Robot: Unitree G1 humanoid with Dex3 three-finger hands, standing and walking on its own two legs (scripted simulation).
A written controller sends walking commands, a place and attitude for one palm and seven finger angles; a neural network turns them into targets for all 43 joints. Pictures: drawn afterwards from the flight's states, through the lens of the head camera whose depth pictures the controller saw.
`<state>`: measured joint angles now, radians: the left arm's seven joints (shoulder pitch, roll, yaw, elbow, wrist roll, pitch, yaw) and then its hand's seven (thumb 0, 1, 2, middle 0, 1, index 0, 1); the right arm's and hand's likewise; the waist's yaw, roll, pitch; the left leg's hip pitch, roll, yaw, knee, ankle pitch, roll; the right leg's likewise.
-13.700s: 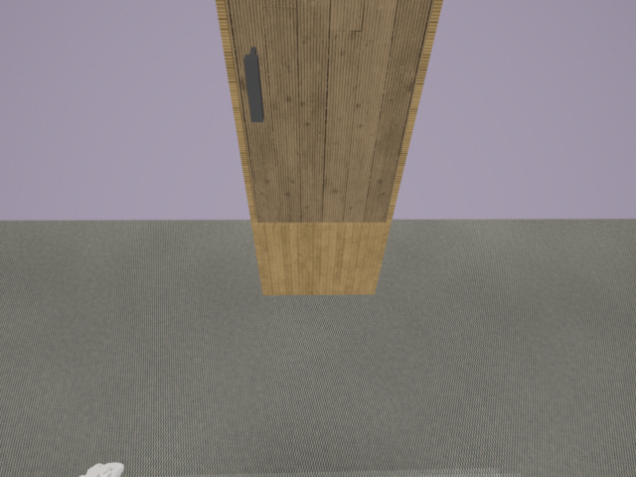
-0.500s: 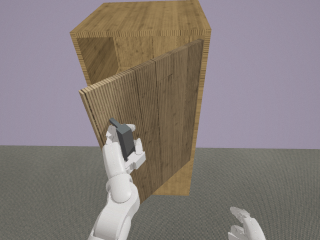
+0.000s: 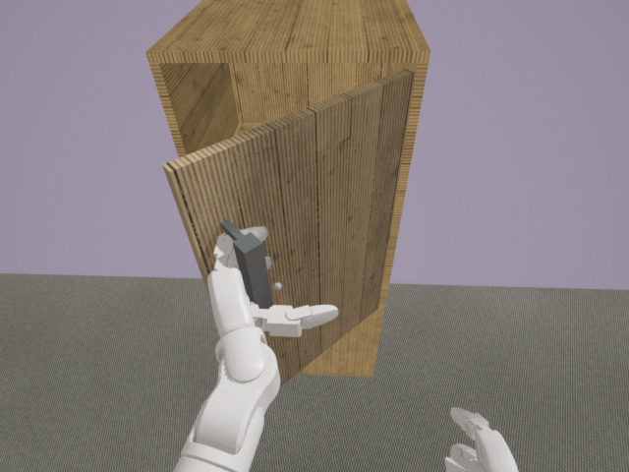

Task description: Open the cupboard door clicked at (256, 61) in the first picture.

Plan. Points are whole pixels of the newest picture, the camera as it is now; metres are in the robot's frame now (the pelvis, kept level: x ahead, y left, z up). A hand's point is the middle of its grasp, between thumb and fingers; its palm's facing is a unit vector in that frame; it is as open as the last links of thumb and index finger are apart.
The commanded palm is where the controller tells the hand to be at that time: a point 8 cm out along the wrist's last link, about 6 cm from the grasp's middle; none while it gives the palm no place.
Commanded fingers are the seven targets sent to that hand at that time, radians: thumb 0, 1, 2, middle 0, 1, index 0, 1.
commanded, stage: open thumb and fingers to let go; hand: left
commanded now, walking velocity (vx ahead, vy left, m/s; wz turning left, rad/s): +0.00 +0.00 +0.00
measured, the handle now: (245, 269) +0.34 +0.12 +0.11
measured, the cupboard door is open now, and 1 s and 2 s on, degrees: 43 48 47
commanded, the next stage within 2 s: slide the hand sideways off the handle in 0.22 s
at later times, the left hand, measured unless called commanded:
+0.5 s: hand (274, 310) +0.28 +0.07 +0.11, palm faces -0.03 -1.00 -0.08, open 15.6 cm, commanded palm +0.26 +0.10 +0.11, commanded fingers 0.00 -0.50 0.30 -0.15 -0.30 -0.15 -0.30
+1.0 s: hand (262, 336) +0.24 +0.08 +0.11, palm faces -0.07 -1.00 +0.02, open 16.1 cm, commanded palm +0.21 +0.14 +0.11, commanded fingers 0.00 -0.50 0.30 -0.15 -0.30 -0.15 -0.30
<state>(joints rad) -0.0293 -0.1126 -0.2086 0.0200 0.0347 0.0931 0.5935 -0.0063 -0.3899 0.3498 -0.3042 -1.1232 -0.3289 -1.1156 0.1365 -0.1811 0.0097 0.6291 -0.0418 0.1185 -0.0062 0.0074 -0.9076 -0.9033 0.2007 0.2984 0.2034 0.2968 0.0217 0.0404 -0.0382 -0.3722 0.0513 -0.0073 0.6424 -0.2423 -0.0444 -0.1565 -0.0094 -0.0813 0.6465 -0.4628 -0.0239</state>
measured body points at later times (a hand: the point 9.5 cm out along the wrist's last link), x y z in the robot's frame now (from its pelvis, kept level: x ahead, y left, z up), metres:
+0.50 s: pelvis -0.03 +0.02 -0.01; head -0.04 +0.01 +0.44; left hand +0.27 +0.13 +0.11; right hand +0.15 -0.18 -0.10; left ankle +0.06 +0.15 -0.72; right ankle -0.07 -0.09 -0.72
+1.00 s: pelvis -0.03 +0.02 +0.00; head -0.05 +0.01 +0.45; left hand +0.24 +0.14 +0.11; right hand +0.14 -0.20 -0.08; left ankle +0.06 +0.15 -0.72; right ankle -0.07 -0.09 -0.72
